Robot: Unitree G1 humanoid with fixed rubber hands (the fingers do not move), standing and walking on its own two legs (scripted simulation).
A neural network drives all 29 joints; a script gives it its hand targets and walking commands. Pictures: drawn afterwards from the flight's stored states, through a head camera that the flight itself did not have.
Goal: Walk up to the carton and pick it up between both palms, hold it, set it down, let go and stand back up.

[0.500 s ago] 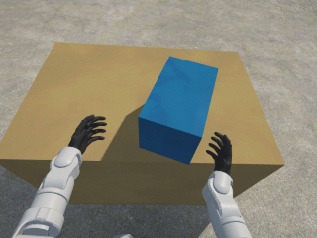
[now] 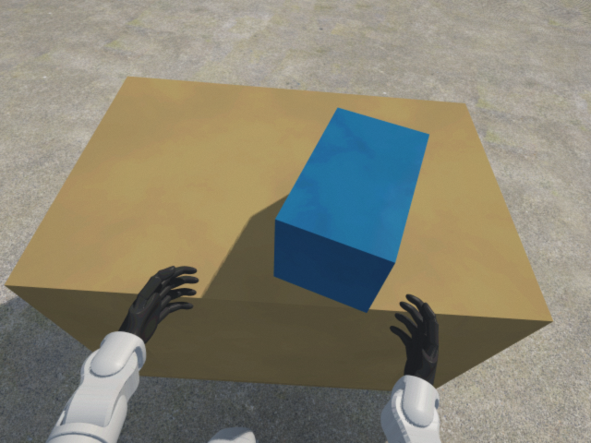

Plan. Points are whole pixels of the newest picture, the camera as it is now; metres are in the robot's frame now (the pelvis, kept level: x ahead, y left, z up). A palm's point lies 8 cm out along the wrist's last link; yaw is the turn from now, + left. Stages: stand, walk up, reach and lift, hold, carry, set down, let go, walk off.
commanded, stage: set down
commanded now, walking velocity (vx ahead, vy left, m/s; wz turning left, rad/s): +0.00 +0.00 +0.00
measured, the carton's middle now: (351, 205) +0.51 -0.07 -0.04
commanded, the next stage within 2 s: let go in 1.58 s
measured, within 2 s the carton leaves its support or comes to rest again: neither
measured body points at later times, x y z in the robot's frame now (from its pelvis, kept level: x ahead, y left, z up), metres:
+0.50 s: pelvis +0.02 -0.01 +0.01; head +0.02 +0.00 +0.46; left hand +0.22 +0.22 -0.03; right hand +0.22 -0.18 -0.04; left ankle +0.02 +0.09 -0.73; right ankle +0.01 -0.17 -0.73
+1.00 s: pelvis +0.03 -0.04 +0.01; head +0.04 -0.03 +0.46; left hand +0.21 +0.20 -0.06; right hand +0.20 -0.23 -0.06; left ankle +0.02 +0.09 -0.73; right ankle +0.01 -0.17 -0.73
